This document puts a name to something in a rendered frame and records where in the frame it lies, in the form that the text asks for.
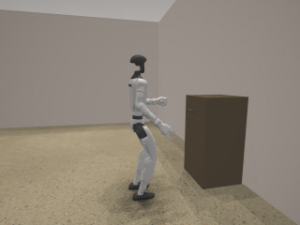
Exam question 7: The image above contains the robot right forearm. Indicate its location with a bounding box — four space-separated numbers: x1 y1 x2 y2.
138 102 163 128

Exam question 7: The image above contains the handle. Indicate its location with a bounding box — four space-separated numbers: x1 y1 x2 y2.
187 109 197 113

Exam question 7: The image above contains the cabinet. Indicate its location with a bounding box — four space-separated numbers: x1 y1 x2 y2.
184 95 248 189

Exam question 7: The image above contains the right robot upper arm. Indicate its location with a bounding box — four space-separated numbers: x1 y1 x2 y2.
135 78 147 111

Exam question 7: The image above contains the right robot thigh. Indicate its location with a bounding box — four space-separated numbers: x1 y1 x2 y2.
135 124 158 167

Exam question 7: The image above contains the left robot hand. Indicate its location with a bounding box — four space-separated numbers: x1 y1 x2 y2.
157 97 168 107

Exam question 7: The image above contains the robot left forearm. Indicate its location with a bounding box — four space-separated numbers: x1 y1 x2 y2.
146 98 158 105

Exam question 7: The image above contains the left robot shin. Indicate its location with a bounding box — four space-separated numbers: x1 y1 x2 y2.
133 157 145 185

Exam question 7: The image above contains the right robot hand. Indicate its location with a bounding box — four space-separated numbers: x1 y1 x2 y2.
159 124 177 142

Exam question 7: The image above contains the drawer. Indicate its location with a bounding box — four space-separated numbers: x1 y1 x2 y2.
187 102 206 121

